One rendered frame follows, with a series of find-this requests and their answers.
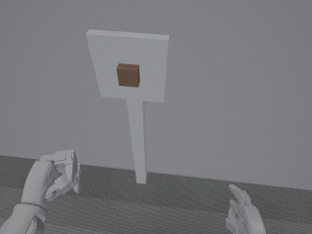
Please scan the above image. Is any robot left forearm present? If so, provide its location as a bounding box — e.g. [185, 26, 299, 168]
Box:
[0, 203, 48, 234]

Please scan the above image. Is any robot left hand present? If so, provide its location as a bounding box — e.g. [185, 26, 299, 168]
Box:
[20, 149, 82, 209]

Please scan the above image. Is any panel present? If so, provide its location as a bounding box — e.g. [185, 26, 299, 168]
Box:
[86, 29, 170, 184]

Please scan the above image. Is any robot right hand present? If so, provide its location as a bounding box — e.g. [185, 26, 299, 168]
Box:
[225, 183, 266, 234]

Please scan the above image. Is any button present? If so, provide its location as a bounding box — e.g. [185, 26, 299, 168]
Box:
[116, 63, 140, 88]

